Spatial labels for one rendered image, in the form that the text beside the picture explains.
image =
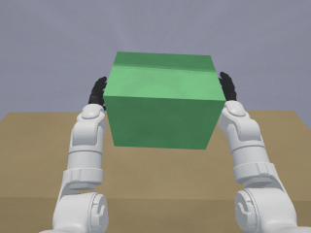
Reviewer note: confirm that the robot right upper arm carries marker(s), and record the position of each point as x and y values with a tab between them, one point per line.
266	210

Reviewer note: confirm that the robot right hand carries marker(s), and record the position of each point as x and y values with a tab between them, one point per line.
227	87

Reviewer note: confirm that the robot left hand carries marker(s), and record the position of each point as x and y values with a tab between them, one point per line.
96	96

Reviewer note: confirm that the carton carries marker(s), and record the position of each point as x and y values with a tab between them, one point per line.
163	100

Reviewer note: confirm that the robot left forearm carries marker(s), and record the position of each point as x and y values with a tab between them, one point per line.
84	167

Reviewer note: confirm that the pedestal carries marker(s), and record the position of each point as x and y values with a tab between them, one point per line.
147	190

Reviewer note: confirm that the robot left upper arm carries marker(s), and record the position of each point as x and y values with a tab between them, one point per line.
81	213

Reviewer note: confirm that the robot right forearm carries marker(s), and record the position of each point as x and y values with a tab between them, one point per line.
251	163

